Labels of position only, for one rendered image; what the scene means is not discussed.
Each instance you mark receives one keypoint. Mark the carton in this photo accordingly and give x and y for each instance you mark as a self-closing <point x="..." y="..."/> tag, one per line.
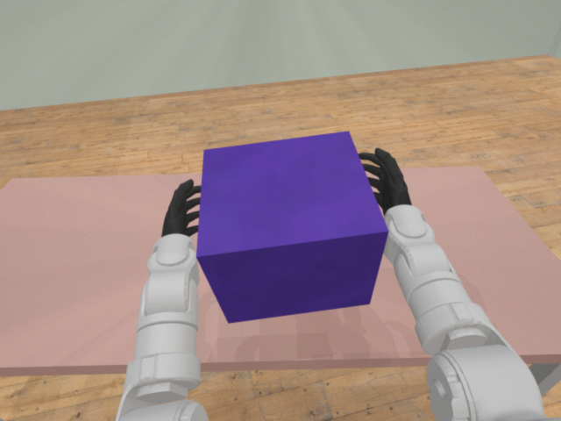
<point x="288" y="226"/>

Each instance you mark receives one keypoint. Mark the left robot forearm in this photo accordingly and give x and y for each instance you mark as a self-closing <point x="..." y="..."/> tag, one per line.
<point x="165" y="365"/>

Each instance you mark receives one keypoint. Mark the table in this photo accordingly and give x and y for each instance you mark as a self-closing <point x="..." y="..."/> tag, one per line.
<point x="73" y="263"/>

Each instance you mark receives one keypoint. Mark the robot right hand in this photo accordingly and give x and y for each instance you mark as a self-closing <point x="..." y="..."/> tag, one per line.
<point x="392" y="189"/>

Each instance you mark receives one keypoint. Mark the robot right upper arm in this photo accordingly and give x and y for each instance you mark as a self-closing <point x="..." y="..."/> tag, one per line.
<point x="482" y="383"/>

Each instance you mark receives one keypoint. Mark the robot left hand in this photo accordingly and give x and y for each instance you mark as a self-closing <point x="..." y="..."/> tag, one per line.
<point x="177" y="219"/>

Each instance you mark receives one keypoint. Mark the robot left upper arm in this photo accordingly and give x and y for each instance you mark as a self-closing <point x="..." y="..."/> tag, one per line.
<point x="182" y="410"/>

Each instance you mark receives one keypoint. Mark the right robot forearm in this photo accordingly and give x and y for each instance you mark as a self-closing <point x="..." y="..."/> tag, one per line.
<point x="446" y="318"/>

